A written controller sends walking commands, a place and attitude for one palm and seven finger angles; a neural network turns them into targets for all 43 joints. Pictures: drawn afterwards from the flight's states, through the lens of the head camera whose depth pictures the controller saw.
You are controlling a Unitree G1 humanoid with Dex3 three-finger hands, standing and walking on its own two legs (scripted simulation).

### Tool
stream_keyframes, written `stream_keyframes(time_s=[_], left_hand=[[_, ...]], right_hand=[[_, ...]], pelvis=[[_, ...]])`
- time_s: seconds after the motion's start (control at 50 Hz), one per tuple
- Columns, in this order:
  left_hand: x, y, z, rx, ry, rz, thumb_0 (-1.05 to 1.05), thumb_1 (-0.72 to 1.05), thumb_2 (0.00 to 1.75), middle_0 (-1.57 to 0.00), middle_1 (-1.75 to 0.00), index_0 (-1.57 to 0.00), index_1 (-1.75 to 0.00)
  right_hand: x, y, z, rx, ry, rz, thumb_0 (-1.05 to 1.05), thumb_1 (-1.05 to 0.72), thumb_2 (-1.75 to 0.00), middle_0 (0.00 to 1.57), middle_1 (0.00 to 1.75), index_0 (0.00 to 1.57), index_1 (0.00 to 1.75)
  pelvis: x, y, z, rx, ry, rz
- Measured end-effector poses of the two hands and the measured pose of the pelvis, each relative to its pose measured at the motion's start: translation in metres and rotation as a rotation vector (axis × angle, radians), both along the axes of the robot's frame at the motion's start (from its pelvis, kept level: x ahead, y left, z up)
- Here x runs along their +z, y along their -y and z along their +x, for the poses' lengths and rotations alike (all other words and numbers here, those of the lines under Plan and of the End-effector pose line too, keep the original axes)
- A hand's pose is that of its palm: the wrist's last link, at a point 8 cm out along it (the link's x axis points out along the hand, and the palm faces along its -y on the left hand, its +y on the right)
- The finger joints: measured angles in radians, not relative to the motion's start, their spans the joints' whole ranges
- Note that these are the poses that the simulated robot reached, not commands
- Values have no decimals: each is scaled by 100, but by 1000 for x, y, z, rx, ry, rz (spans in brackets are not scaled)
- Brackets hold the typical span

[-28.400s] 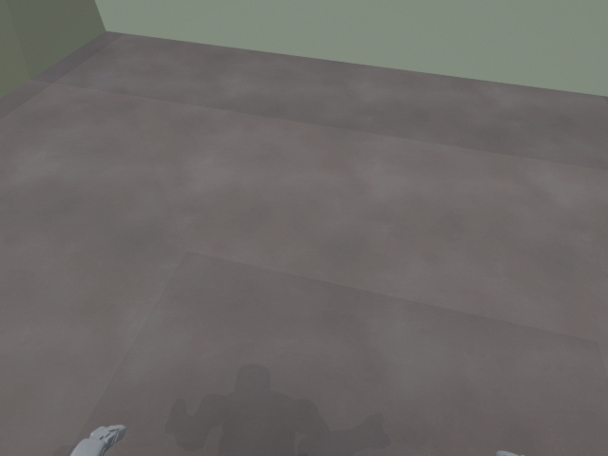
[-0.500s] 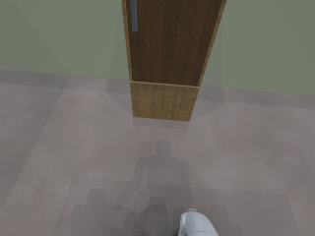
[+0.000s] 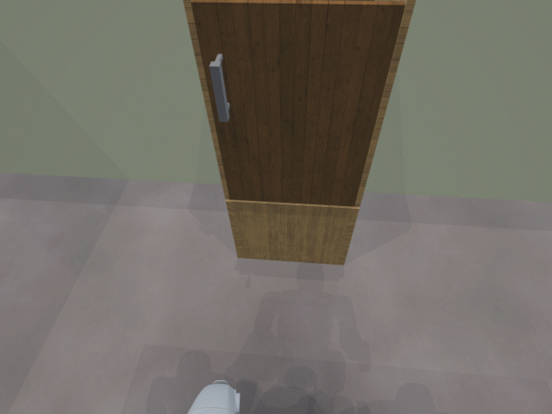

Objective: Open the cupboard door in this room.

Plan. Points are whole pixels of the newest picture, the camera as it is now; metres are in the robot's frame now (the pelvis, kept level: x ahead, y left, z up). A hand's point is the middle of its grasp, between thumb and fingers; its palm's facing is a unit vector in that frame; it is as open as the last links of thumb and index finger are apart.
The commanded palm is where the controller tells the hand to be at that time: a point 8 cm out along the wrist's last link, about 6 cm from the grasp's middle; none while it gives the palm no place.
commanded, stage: take the last steps up to it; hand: left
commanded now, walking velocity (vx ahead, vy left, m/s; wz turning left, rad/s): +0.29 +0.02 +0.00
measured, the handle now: (221, 88) +0.75 +0.20 +0.06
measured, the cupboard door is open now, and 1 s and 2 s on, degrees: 0 0 0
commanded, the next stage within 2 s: come to a stop and stand still in 0.34 s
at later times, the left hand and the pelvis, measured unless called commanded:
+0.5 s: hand (162, 365) +0.22 +0.24 -0.17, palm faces +0.04 -0.98 -0.18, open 7.4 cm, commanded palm none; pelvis +0.17 +0.06 +0.00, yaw -2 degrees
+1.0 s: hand (157, 349) +0.25 +0.26 -0.19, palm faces +0.03 -0.97 -0.23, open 7.3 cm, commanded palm none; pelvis +0.17 +0.08 -0.02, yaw +0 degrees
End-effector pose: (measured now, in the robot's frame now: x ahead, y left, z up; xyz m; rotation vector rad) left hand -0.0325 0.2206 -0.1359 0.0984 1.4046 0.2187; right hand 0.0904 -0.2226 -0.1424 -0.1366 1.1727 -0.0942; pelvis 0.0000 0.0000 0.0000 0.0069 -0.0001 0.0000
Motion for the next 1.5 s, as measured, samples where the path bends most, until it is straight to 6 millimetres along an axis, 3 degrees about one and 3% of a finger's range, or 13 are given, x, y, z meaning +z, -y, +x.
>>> stream_keyframes(time_s=[0.18, 0.26, 0.3, 0.38, 0.54, 0.62, 0.68, 0.84, 0.98, 1.08, 1.26, 1.4, 1.5], left_hand=[[-6, -8, 7, 99, -144, -61, 1, 91, 90, -20, -30, -20, -30], [-18, -24, 28, 84, -205, -87, 1, 91, 90, -20, -30, -20, -30], [-18, -34, 53, 48, -197, -83, 1, 91, 90, -20, -30, -20, -30], [-17, -55, 124, -24, -102, -59, 1, 91, 90, -20, -30, -20, -30], [-6, -65, 273, -104, 155, 10, 1, 91, 90, -20, -30, -20, -30], [-7, -52, 319, -153, 207, 46, 0, 91, 90, -20, -30, -20, -30], [-7, -41, 334, -179, 209, 54, 0, 91, 90, -20, -30, -20, -30], [-7, -41, 315, -136, 184, 39, 0, 91, 90, -20, -30, -21, -30], [-25, -83, 277, -105, 171, 45, 0, 91, 90, -21, -30, -21, -30], [-14, -110, 245, -107, 144, 52, 1, 91, 90, -20, -30, -21, -30], [7, -127, 204, -117, 108, 79, 1, 91, 90, -20, -30, -20, -30], [6, -102, 184, -143, 89, 77, 1, 91, 90, -20, -30, -20, -30], [6, -77, 171, -117, 86, 35, 1, 91, 90, -20, -30, -20, -30]], right_hand=[[-2, -53, 91, 91, -10, 19, 0, -91, -90, 19, 30, 20, 30], [-5, -73, 120, 74, 34, 5, 0, -91, -90, 19, 30, 20, 30], [-3, -77, 119, 26, 34, 3, 0, -91, -90, 20, 30, 20, 30], [10, -57, 118, -77, 45, -63, -5, -96, -90, 20, 30, 21, 30], [2, -41, 79, -114, -191, -70, -2, -93, -90, 19, 30, 20, 30], [-16, -37, 70, -152, -284, -25, -1, -92, -90, 19, 30, 20, 30], [-26, -34, 73, -182, -316, 0, 0, -91, -90, 19, 30, 20, 30], [-23, -33, 108, -124, -256, -15, 0, -91, -90, 19, 30, 20, 30], [-12, -51, 128, -87, -66, -77, 0, -91, -90, 19, 30, 20, 30], [-2, -70, 126, -87, 60, -85, 0, -91, -90, 19, 30, 20, 30], [-7, -85, 83, -67, 14, -40, 0, -90, -90, 20, 30, 21, 30], [-21, -58, 32, -111, -123, -37, 0, -90, -90, 20, 30, 21, 30], [-10, -46, 19, -121, -163, -44, 0, -90, -90, 20, 30, 20, 30]], pelvis=[[-4, -32, 69, 17, -16, -12], [-13, -50, 99, -4, -2, -2], [-11, -56, 112, -21, 10, -3], [-4, -62, 134, -38, 15, -6], [-1, -51, 179, -31, 14, 3], [-12, -35, 201, -34, 21, 17], [-16, -29, 206, -20, 21, 3], [-11, -40, 188, -6, 24, 8], [-23, -71, 170, 1, 33, -14], [-16, -90, 167, -47, 69, -10], [-9, -94, 140, -59, 31, 9], [-13, -78, 127, -72, 8, 9], [-4, -73, 128, -57, 16, -2]])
